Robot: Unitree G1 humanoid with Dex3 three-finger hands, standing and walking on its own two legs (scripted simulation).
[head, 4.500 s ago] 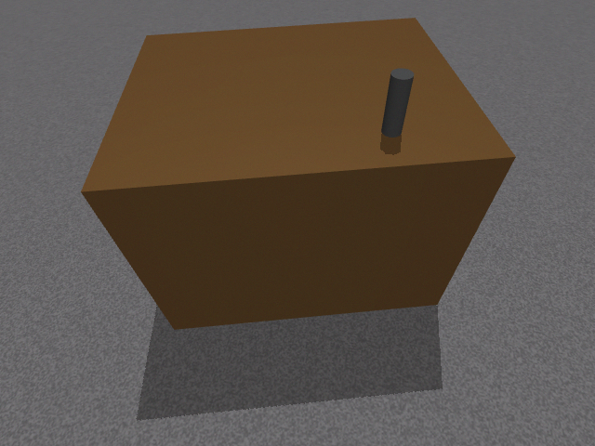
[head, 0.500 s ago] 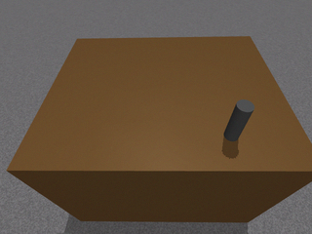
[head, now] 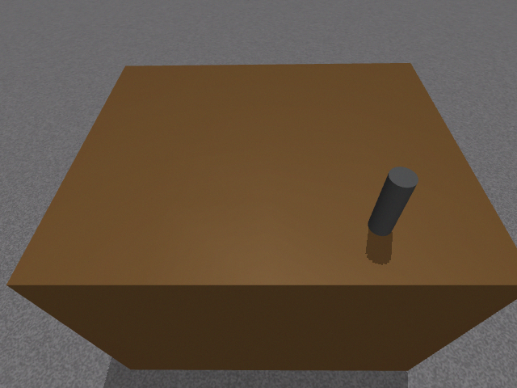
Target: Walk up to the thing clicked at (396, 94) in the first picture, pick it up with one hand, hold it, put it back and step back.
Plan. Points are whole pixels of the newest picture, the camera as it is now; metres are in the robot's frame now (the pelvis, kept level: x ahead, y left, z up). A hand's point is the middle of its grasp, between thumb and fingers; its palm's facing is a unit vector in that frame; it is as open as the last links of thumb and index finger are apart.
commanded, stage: stand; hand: right
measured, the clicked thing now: (390, 203) +0.44 -0.20 -0.01
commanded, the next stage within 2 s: rise first in 1.62 s
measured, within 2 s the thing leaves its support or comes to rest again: neither
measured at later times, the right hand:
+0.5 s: hand out of the picture +0.08 -0.25 -0.16, palm faces -0.02 +0.94 -0.34, open 7.4 cm
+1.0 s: hand out of the picture +0.08 -0.25 -0.16, palm faces -0.02 +0.94 -0.34, open 7.4 cm
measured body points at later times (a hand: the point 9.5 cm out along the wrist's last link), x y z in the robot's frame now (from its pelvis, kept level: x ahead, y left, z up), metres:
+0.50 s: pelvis +0.00 +0.00 +0.00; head +0.01 +0.00 +0.45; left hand +0.07 +0.30 -0.13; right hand +0.08 -0.30 -0.13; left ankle +0.02 +0.13 -0.75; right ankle -0.02 -0.14 -0.75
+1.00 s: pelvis +0.00 +0.00 +0.00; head +0.01 +0.00 +0.45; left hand +0.07 +0.31 -0.13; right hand +0.08 -0.30 -0.13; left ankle +0.02 +0.13 -0.75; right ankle -0.02 -0.14 -0.75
